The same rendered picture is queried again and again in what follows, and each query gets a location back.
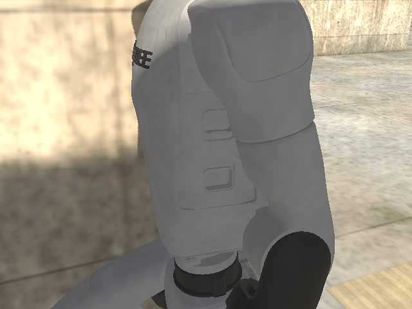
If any left robot forearm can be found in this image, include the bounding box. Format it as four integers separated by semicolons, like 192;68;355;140
225;231;331;309

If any robot torso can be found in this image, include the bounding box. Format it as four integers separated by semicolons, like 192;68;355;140
131;0;269;309

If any robot left upper arm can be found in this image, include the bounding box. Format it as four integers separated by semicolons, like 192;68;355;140
188;0;335;277

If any robot right thigh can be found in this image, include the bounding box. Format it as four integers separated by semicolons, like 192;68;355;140
51;239;174;309

